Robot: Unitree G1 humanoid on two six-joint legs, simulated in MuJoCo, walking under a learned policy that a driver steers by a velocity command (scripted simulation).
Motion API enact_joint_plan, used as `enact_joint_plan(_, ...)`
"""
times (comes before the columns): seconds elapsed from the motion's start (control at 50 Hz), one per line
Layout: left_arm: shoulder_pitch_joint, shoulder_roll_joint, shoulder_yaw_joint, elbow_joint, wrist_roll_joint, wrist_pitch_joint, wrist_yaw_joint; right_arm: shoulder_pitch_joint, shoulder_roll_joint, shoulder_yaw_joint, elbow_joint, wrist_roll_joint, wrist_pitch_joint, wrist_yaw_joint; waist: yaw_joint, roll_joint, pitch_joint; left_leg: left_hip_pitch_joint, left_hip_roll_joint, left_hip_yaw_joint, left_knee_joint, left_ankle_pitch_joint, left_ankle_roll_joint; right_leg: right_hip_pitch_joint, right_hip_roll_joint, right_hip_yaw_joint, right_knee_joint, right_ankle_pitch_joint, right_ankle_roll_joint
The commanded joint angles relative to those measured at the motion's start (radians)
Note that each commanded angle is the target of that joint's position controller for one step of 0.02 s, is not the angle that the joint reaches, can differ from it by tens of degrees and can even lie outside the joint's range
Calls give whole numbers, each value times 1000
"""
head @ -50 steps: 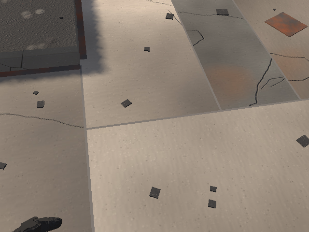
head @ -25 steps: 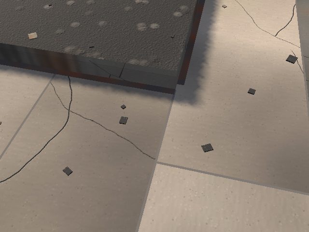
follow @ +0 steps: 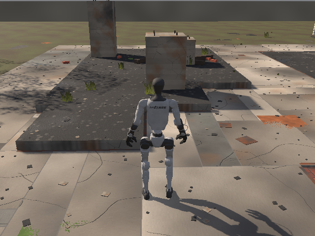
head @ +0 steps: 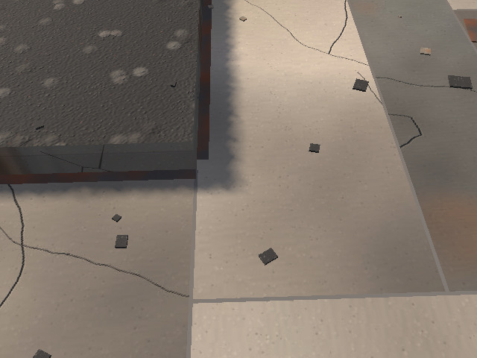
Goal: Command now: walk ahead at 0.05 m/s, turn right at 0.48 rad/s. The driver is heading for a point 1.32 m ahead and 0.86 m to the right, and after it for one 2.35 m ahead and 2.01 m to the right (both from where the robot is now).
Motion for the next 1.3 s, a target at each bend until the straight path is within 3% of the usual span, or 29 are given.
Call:
enact_joint_plan(0.02,44,86,23,-67,0,-1,-18,-63,-178,-46,-52,20,0,-3,25,133,-126,64,302,-176,-126,97,182,136,-4,-15,-108,13,-39)
enact_joint_plan(0.06,97,95,34,-51,7,-4,-24,-55,-164,-45,-33,41,11,-2,52,98,-127,44,253,-121,-12,34,111,244,44,-46,-293,125,-87)
enact_joint_plan(0.08,117,143,49,-51,14,-7,-18,3,-127,-40,-7,36,18,-1,42,-23,-96,-20,179,-52,146,-78,31,295,9,56,-428,287,-132)
enact_joint_plan(0.1,109,263,73,-84,10,-10,3,24,-77,-27,-31,-10,21,4,-7,-336,-69,-284,19,33,451,-434,-87,396,-236,410,-488,619,-260)
enact_joint_plan(0.12,120,271,67,-103,46,-33,-8,-102,-113,-37,-70,-11,21,-6,68,-285,-87,-371,-64,-151,649,-552,-95,319,-306,553,-552,573,-402)
enact_joint_plan(0.14,90,244,60,-106,52,-58,-15,-117,-132,-45,-71,9,25,-10,52,-186,-93,-390,-43,-218,728,-479,-78,319,-261,477,-560,507,-380)
enact_joint_plan(0.18,-7,183,48,-123,12,-74,-6,-66,-140,-55,-32,12,30,-22,2,-97,-99,-404,-16,-252,713,-321,-66,339,-182,372,-535,442,-280)
enact_joint_plan(0.24,-16,152,34,-137,5,-68,14,-48,-127,-57,-22,12,21,-22,-12,-96,-151,-345,-38,-256,700,-215,-86,359,-141,326,-514,549,-268)
enact_joint_plan(0.34,14,180,48,-146,-2,-52,30,-85,-96,-41,-24,22,9,-12,19,-113,-147,-295,-57,-274,433,-177,-117,398,-115,363,-500,450,-271)
enact_joint_plan(0.48,-35,191,54,-169,-6,-33,15,-47,-130,-44,-12,33,-14,16,18,-154,-136,-109,-87,-279,189,-205,-100,327,-91,497,-466,458,-271)
enact_joint_plan(0.54,-73,167,46,-182,-20,-23,21,47,-157,-56,17,28,-26,25,-33,-121,-151,97,-43,-277,-91,29,-56,259,-16,490,-384,366,-191)
enact_joint_plan(0.56,-34,118,32,-183,-10,-24,19,67,-221,-69,14,11,-22,19,-9,33,-178,221,137,-430,-119,105,11,140,66,395,-226,120,-137)
enact_joint_plan(0.58,12,97,30,-208,-14,-31,16,32,-288,-80,12,-11,-10,14,47,298,-133,250,313,-658,-125,320,176,-79,236,207,-59,-261,-75)
enact_joint_plan(0.6,21,192,56,-188,4,-39,16,5,-226,-64,-12,-20,-13,14,20,231,-128,197,384,-681,-126,333,263,-108,160,200,177,-294,-29)
enact_joint_plan(0.62,26,231,75,-167,-7,-36,13,-40,-172,-48,-29,-14,-14,10,33,164,-112,165,322,-578,-116,293,234,-96,139,198,263,-224,-18)
enact_joint_plan(0.66,37,189,71,-146,-4,-17,15,-85,-135,-35,-37,15,-10,0,32,156,-73,167,224,-436,-106,212,170,-134,124,176,335,-109,17)
enact_joint_plan(0.74,-47,121,43,-195,-20,-16,3,-4,-161,-35,-17,5,9,-20,-30,179,-66,247,208,-329,-119,279,194,-167,88,93,223,-39,52)
enact_joint_plan(0.8,-70,102,29,-220,-13,-17,-7,7,-198,-45,-18,7,18,-15,-50,185,-96,285,239,-290,-111,318,203,-99,48,60,79,-46,53)
enact_joint_plan(0.9,-44,116,31,-231,-12,-6,-24,-11,-241,-59,-22,25,22,12,-38,197,-96,224,266,-224,-79,344,182,76,52,-17,-134,-19,10)
enact_joint_plan(0.96,35,125,47,-207,-10,0,-30,-18,-225,-56,-11,52,17,19,18,161,-104,162,242,-161,55,249,97,254,88,-45,-397,167,-65)
enact_joint_plan(0.98,77,174,67,-198,-9,-2,-19,48,-180,-46,12,39,13,24,21,34,-131,49,184,-86,212,100,19,408,52,49,-472,368,-109)
enact_joint_plan(1.0,103,306,94,-222,-4,-7,-1,40,-102,-18,-31,-23,11,28,-4,-299,-145,-267,41,-15,539,-451,-87,583,-226,435,-456,816,-242)
enact_joint_plan(1.02,113,282,78,-241,30,-36,-17,-55,-139,-28,-68,-10,8,18,67,-228,-206,-346,-38,-189,733,-573,-104,498,-329,568,-483,824,-423)
enact_joint_plan(1.04,85,244,69,-232,31,-59,-26,-79,-173,-39,-73,16,12,11,60,-140,-174,-362,-11,-237,800,-509,-94,466,-275,488,-508,710,-404)
enact_joint_plan(1.06,36,218,63,-224,17,-72,-21,-68,-180,-43,-68,26,15,7,29,-117,-129,-366,9,-250,780,-414,-80,432,-209,410,-512,601,-342)
enact_joint_plan(1.08,-6,192,55,-227,4,-72,-15,-55,-183,-48,-52,18,17,-1,12,-84,-113,-364,20,-259,742,-345,-78,414,-167,374,-513,524,-295)
enact_joint_plan(1.14,-37,176,42,-241,4,-65,3,-15,-174,-49,-46,13,16,1,-17,-109,-133,-282,-15,-252,698,-226,-98,362,-117,333,-521,550,-283)
enact_joint_plan(1.24,-18,196,50,-241,1,-54,15,-45,-143,-36,-64,16,12,5,8,-118,-125,-242,-44,-269,453,-199,-122,363,-97,384,-508,421,-287)
enact_joint_plan(1.3,-40,165,35,-238,15,-50,10,-10,-140,-29,-48,22,13,17,17,-134,-137,-136,-25,-244,365,-194,-118,311,-100,364,-495,379,-282)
